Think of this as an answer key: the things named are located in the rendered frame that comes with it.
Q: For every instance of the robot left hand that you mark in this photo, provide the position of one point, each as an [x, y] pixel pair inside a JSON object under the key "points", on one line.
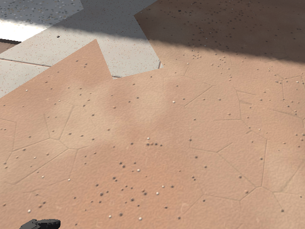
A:
{"points": [[42, 224]]}

